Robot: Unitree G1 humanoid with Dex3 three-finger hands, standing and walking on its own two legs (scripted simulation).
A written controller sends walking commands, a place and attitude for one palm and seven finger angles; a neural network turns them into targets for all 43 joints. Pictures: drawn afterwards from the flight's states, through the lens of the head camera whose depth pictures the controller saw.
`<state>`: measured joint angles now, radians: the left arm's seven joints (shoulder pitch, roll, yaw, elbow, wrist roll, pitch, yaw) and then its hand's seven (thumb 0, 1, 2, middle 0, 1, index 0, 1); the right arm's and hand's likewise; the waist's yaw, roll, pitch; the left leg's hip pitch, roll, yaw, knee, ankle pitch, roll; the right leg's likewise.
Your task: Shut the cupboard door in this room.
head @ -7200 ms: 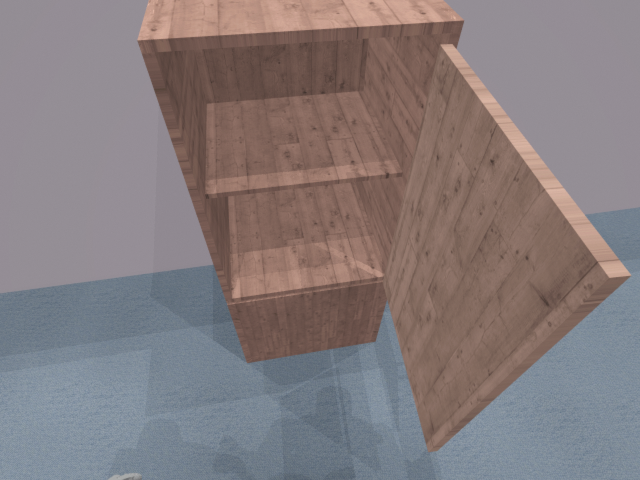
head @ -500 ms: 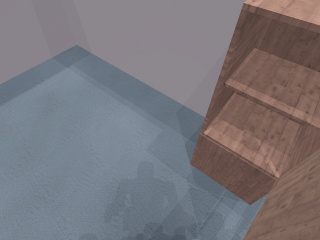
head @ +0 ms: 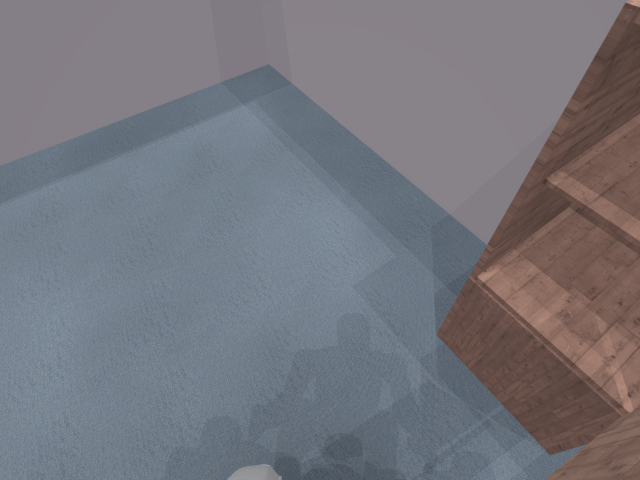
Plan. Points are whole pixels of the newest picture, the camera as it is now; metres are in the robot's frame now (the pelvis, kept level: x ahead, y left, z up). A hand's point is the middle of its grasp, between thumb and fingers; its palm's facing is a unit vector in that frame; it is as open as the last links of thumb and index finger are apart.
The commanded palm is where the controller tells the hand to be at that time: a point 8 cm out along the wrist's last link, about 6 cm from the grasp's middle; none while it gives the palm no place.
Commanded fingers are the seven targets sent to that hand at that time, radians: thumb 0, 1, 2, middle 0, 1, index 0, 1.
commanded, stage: turn or walk to find it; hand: left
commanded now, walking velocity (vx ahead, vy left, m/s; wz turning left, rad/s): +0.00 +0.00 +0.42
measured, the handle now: out of the picture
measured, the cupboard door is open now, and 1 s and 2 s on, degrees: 84 81 81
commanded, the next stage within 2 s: stand and wait in 0.02 s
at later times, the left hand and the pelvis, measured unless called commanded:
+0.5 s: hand out of the picture +0.06 +0.17 -0.16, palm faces +0.05 -0.97 -0.24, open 7.3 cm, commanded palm none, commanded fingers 0.00 0.90 0.90 -0.20 -0.30 -0.20 -0.30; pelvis +0.00 -0.01 +0.00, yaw +1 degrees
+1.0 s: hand out of the picture +0.10 +0.18 -0.16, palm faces -0.19 -0.95 -0.26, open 7.4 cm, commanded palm none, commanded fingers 0.00 0.90 0.90 -0.20 -0.30 -0.20 -0.30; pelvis -0.02 -0.01 +0.00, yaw -14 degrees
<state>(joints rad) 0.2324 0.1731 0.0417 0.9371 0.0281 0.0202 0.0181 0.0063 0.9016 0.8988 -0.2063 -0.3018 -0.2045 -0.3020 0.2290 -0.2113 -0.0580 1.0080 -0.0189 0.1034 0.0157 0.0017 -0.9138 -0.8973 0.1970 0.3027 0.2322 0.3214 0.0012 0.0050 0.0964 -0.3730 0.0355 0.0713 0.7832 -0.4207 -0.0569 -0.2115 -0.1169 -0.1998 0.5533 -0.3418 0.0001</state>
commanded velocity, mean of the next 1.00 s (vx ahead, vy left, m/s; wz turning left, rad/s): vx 0.00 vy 0.00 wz -0.35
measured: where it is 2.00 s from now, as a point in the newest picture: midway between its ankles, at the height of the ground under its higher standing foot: outside the picture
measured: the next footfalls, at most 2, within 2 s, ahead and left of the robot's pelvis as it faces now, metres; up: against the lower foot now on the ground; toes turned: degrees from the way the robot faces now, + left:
left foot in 0.06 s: +0.03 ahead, +0.13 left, +0.00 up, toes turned +8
right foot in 0.40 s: +0.02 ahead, -0.12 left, +0.00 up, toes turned -3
